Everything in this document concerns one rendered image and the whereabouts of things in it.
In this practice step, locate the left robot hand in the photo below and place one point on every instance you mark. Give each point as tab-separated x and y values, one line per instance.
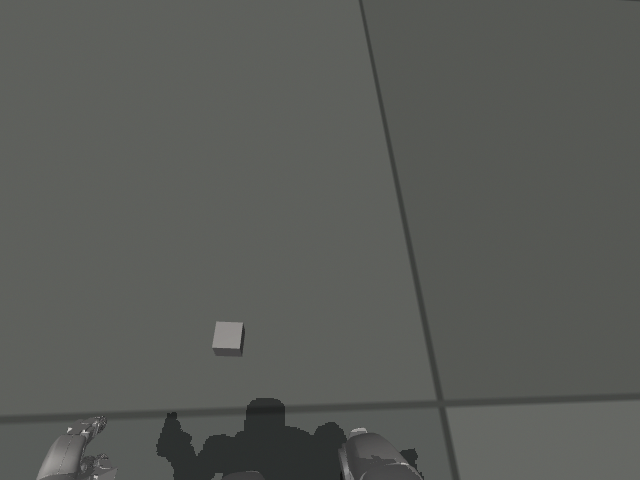
65	456

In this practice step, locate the cube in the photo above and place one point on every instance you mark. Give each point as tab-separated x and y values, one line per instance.
228	339

